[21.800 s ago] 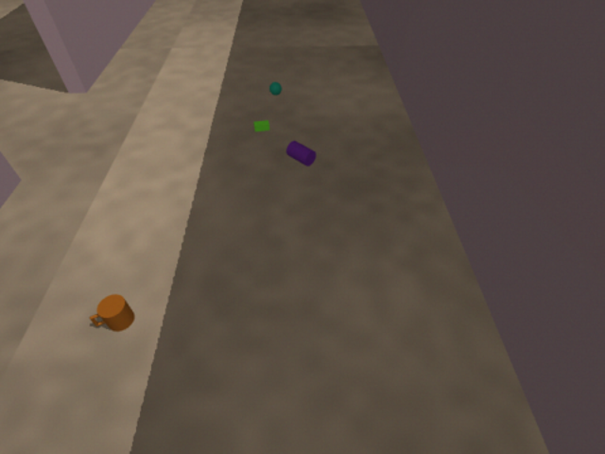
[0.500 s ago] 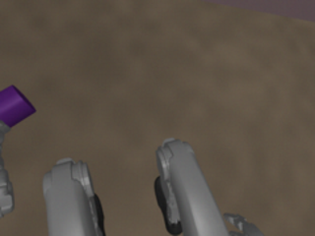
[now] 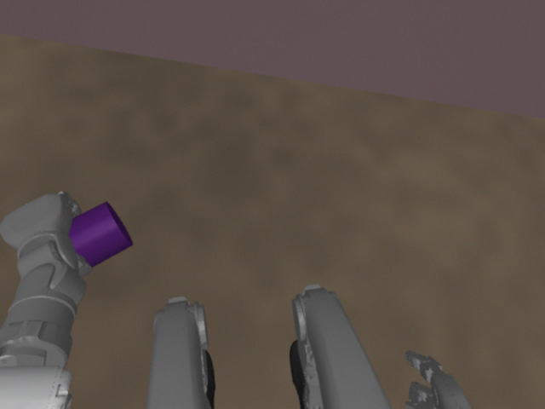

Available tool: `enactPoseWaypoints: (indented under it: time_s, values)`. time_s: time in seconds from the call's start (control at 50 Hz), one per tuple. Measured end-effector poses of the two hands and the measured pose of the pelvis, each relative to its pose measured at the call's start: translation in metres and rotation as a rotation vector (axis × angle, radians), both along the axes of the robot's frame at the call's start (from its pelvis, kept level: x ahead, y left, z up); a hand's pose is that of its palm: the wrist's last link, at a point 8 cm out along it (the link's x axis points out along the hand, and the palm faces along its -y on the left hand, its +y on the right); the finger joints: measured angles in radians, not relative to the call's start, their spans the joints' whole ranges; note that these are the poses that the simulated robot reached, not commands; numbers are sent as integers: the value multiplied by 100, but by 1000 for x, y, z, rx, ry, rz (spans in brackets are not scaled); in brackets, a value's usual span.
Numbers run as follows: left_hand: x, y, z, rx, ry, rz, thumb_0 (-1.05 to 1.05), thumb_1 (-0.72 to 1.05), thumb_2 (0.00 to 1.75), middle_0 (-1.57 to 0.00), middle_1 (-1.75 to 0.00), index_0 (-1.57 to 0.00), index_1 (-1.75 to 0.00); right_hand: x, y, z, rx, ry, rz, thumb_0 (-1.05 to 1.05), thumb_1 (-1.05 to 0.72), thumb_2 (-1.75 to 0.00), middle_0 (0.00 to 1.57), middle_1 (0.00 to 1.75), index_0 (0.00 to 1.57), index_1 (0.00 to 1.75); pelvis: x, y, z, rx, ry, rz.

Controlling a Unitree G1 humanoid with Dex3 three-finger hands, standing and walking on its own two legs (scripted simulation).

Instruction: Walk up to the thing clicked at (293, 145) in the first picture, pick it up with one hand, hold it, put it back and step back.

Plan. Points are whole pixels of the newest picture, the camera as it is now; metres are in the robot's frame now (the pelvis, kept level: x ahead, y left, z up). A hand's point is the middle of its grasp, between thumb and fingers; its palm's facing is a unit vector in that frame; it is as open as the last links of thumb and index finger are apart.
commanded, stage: lift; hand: left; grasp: from above
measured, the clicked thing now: (80, 244) +0.41 +0.30 -0.15
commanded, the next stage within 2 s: hold in 0.84 s
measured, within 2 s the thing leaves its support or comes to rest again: neither
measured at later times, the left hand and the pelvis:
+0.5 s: hand (5, 206) +0.38 +0.27 +0.09, palm faces -0.40 -0.27 -0.88, open 10.6 cm; pelvis +0.05 +0.00 +0.18, yaw +3 degrees
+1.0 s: hand out of the picture +0.39 +0.25 +0.16, palm faces -0.37 -0.25 -0.89, open 10.4 cm; pelvis +0.09 +0.00 +0.24, yaw +3 degrees
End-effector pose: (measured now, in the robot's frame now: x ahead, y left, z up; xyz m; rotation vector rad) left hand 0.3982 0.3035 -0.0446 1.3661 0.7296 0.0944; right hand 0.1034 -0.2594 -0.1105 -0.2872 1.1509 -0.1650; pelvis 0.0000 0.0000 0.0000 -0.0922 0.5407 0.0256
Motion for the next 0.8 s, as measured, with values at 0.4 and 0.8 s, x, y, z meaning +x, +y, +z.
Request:
enactPoseWaypoints:
  time_s: [0.4,0.8]
  values:
    - [-18,-23,169,-14,51,48,-1,-4,37,-68,-46,-71,-46,37,4,157,-15,-116,-53,0,-89,-89,21,30,20,30,43,0,156,39,-196,34]
    - [-2,-45,242,-19,44,6,-1,2,27,-71,-36,-75,-36,40,6,222,18,-70,-66,0,-88,-89,21,30,20,30,77,2,227,73,-328,36]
